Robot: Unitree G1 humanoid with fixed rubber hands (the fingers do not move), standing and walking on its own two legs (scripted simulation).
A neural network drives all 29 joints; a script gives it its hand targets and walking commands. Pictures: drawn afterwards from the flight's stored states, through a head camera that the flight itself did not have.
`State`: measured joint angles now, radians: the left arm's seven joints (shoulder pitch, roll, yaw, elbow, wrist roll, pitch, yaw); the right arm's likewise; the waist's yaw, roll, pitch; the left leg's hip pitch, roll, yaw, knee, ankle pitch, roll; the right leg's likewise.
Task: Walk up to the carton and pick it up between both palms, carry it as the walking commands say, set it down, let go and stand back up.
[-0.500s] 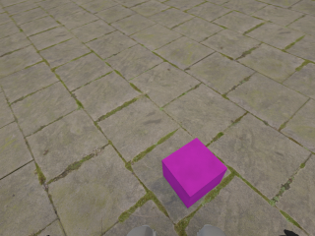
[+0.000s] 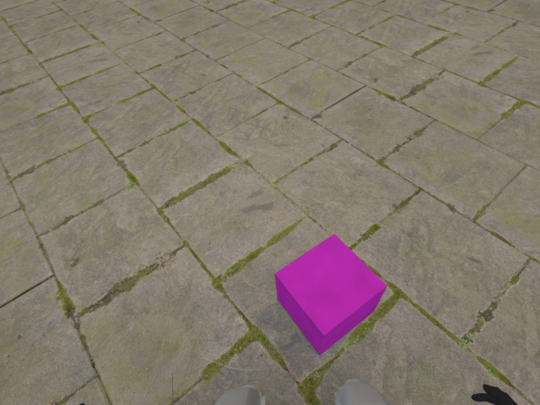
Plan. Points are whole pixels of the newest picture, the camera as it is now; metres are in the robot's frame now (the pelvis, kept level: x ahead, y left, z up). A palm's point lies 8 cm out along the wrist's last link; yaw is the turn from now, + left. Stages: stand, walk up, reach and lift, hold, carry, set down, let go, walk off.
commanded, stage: walk up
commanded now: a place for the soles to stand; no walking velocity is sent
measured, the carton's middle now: (327, 293) +0.54 -0.13 -0.61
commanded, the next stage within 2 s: none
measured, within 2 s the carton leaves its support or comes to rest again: neither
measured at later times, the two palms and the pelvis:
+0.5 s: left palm out of the picture +0.09 +0.33 -0.06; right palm out of the picture +0.11 -0.31 -0.09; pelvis +0.01 +0.00 +0.00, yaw -1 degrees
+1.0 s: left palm out of the picture +0.09 +0.34 -0.07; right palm out of the picture +0.10 -0.31 -0.09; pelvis +0.00 +0.01 +0.00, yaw -2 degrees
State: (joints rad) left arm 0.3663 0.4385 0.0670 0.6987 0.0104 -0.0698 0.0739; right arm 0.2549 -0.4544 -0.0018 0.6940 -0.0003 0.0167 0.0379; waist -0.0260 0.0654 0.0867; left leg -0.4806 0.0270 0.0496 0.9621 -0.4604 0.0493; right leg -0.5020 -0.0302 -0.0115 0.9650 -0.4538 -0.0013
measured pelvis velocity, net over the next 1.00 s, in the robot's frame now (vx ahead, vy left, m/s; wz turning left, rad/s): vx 0.00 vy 0.01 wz -0.04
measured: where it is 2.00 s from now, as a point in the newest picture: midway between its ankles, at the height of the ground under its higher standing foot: outside the picture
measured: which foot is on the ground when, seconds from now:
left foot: down 0.00-1.00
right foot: down 0.00-1.00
